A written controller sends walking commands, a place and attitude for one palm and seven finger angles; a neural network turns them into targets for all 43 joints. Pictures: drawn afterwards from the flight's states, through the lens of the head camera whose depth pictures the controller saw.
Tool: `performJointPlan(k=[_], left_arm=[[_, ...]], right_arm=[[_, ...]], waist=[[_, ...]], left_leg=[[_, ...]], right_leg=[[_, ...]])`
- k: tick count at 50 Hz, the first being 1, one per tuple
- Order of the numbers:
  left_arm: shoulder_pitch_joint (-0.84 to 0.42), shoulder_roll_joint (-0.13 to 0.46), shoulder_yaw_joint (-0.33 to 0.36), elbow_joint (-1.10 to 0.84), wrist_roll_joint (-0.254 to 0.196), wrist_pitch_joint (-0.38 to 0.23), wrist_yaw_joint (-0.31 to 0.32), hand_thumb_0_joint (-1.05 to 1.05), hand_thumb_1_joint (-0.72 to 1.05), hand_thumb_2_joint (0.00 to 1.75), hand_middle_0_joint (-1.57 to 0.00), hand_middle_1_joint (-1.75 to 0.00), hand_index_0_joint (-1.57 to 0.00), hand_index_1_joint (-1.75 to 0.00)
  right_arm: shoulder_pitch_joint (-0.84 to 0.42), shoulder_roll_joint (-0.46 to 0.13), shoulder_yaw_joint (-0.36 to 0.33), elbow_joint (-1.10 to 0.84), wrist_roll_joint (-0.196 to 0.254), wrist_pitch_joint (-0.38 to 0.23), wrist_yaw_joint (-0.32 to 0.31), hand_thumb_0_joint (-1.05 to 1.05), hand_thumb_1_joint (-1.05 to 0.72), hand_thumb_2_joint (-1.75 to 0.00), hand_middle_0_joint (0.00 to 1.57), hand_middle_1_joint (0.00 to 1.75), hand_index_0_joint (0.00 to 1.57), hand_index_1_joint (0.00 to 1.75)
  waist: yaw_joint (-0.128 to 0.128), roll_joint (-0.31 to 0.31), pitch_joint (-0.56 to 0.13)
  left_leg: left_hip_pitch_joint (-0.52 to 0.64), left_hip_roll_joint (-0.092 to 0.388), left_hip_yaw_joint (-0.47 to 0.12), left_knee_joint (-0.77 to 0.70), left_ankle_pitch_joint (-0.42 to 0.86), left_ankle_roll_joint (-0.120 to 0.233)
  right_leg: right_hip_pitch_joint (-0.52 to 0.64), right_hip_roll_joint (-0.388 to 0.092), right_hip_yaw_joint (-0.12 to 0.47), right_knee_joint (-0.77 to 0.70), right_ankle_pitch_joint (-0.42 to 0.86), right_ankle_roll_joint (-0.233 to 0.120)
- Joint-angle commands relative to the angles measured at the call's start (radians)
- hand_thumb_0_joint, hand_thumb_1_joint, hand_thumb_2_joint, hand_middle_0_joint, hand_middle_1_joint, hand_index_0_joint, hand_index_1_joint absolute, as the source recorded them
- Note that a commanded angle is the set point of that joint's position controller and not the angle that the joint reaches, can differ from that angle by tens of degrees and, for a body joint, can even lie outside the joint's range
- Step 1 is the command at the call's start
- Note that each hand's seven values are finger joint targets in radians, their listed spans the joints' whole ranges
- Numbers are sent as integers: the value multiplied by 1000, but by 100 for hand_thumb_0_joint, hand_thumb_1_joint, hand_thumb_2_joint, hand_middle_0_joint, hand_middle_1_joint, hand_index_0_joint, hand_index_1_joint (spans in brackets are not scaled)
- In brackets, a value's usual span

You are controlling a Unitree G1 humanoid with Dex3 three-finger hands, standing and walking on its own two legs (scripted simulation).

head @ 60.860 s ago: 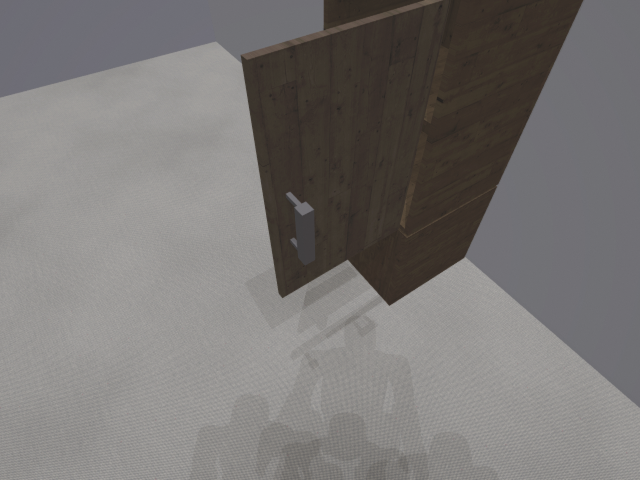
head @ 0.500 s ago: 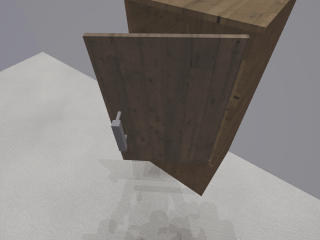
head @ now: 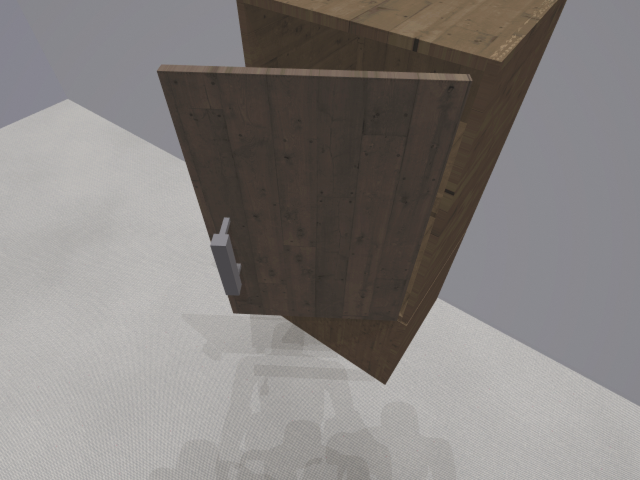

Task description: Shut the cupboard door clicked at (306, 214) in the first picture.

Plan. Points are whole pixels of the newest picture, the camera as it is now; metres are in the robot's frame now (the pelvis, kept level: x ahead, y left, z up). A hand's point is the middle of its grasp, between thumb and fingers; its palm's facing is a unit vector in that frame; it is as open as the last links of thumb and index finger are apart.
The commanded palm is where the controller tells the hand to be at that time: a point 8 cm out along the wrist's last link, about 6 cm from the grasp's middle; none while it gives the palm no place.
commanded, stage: look again from close up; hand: left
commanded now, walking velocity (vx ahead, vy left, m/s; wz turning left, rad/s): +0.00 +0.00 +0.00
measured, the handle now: (229, 257) +0.50 +0.19 -0.09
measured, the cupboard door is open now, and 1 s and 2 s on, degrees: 33 33 33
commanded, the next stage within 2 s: raise the hand and make a fist in 0.58 s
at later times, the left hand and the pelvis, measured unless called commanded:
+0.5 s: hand out of the picture +0.01 +0.12 -0.17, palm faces +0.02 -0.99 -0.16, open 7.3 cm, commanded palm none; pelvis +0.03 -0.03 +0.00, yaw +0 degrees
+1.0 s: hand (253, 393) +0.23 +0.10 -0.03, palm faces +0.04 -1.00 +0.04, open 6.6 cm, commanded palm +0.15 +0.17 -0.07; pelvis +0.05 -0.06 -0.05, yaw +2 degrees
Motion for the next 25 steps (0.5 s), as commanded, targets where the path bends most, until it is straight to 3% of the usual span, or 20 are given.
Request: performJointPlan(k=[1,4,7,14,19,25], left_arm=[[79,97,22,-6,5,-16,12,0,90,90,-20,-30,-20,-30],[69,89,19,4,4,-22,13,0,90,90,-20,-30,-20,-30],[74,83,18,13,6,-25,14,0,90,90,-20,-30,-20,-30],[58,77,14,25,3,-34,15,0,90,90,-20,-30,-20,-30],[51,81,14,32,0,-38,15,0,90,90,-20,-30,-20,-30],[40,84,14,37,-4,-44,16,0,90,90,-20,-30,-20,-30]], right_arm=[[4,-99,-24,-43,-1,-24,-6,0,-90,-90,20,30,20,30],[15,-87,-23,-29,0,-26,-8,0,-90,-90,20,30,20,30],[13,-80,-23,-16,1,-26,-8,0,-90,-90,20,30,20,30],[20,-63,-18,9,2,-31,-10,0,-90,-90,20,30,20,30],[14,-63,-12,20,3,-40,-12,0,-90,-90,20,30,20,30],[9,-55,-6,35,4,-46,-16,0,-90,-90,20,30,20,30]], waist=[[19,25,44],[11,-13,45],[11,-5,52],[-1,-50,68],[5,-18,55],[6,-33,21]], left_leg=[[19,176,-255,-205,-392,-35],[42,170,-247,-183,-346,-38],[52,172,-241,-176,-331,-38],[86,155,-212,-135,-238,-48],[96,158,-207,-134,-183,-49],[139,151,-177,-89,-46,-53]], right_leg=[[-75,-41,49,-94,-137,-53],[-91,-50,68,-117,-135,-53],[-98,-51,68,-126,-118,-50],[-129,-70,98,-168,-130,-52],[-87,-71,91,-157,-51,-51],[-37,-82,95,-164,41,-52]])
